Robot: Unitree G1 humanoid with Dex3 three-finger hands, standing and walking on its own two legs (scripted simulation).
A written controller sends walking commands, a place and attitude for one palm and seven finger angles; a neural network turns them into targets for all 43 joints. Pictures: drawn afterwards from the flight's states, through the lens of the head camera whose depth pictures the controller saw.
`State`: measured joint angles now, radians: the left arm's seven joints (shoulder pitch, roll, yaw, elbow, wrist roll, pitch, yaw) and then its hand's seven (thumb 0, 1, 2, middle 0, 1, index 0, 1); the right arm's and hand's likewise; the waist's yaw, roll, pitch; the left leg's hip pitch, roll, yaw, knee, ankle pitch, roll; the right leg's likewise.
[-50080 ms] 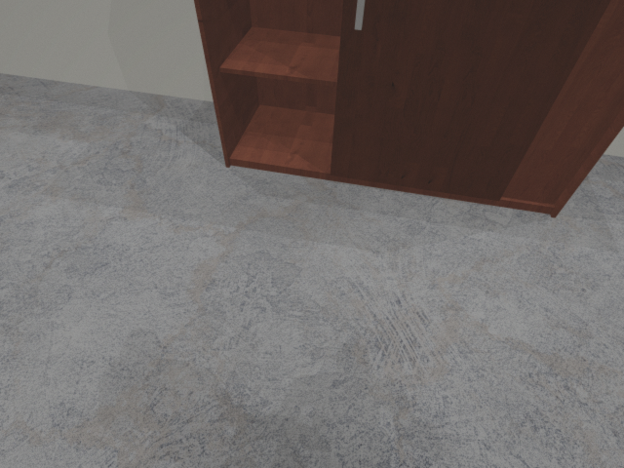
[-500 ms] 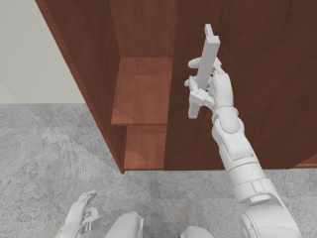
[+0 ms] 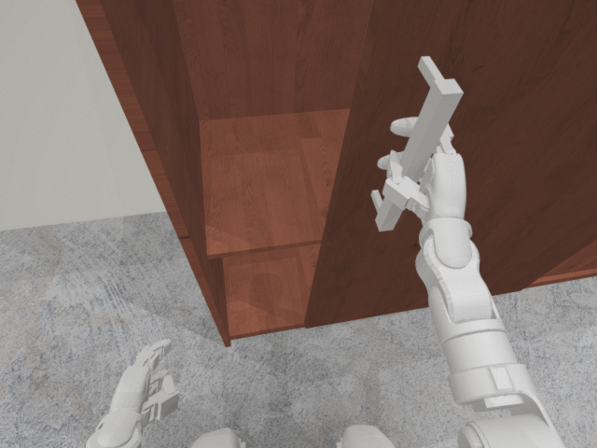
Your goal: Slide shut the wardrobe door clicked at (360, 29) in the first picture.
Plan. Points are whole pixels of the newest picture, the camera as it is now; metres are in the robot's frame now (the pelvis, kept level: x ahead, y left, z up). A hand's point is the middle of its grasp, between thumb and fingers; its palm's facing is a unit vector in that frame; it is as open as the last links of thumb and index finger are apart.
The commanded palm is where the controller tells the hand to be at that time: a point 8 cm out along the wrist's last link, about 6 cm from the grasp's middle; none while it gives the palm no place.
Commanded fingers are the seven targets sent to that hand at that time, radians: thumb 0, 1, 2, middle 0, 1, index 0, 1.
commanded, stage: step sideways, sliding the door along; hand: right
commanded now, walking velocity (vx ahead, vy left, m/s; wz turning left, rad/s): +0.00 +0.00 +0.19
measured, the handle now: (402, 158) +0.44 -0.16 +0.12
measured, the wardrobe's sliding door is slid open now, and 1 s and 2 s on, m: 0.24 0.13 0.03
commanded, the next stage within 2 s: none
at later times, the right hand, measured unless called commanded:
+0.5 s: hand (358, 191) +0.38 -0.09 +0.13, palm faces -0.03 +1.00 -0.08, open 6.2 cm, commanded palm +0.35 -0.06 +0.13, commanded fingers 0.00 -0.90 -0.90 0.45 1.40 0.45 1.40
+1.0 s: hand (312, 197) +0.37 -0.03 +0.13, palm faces -0.08 +0.99 -0.06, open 6.1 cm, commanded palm +0.35 -0.01 +0.13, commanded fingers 0.00 -0.90 -0.90 0.45 1.40 0.45 1.40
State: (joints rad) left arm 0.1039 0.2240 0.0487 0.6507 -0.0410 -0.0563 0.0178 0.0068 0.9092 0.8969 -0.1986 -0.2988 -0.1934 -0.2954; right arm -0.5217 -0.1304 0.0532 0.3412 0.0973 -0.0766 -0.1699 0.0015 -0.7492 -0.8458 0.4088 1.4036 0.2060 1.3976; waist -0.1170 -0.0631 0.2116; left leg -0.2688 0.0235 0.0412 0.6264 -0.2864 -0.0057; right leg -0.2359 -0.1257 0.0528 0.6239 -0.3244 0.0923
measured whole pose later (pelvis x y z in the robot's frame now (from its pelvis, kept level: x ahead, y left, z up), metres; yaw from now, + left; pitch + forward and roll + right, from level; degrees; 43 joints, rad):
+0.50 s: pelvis +0.01 -0.03 +0.00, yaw +2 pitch -1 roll -1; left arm 0.07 0.15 0.00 0.63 -0.03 -0.05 0.00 0.01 0.91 0.90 -0.20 -0.30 -0.19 -0.30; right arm -0.42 -0.03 0.21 0.22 0.05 -0.10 -0.17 0.00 -0.78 -0.81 0.35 1.40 0.17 1.40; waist -0.14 -0.05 0.17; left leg -0.33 0.06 -0.03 0.66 -0.29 -0.02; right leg -0.24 -0.09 -0.07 0.60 -0.34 0.05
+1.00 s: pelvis -0.01 +0.02 +0.00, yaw +3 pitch -2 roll -1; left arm 0.12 0.21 0.07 0.59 -0.04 0.02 0.02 0.01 0.91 0.90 -0.20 -0.30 -0.19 -0.30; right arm -0.46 -0.08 0.15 0.29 0.09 -0.12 -0.14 0.00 -0.76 -0.81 0.39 1.40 0.21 1.40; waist -0.08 -0.03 0.16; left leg -0.34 0.00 0.02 0.73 -0.36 0.01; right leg -0.26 -0.17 -0.05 0.62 -0.32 0.12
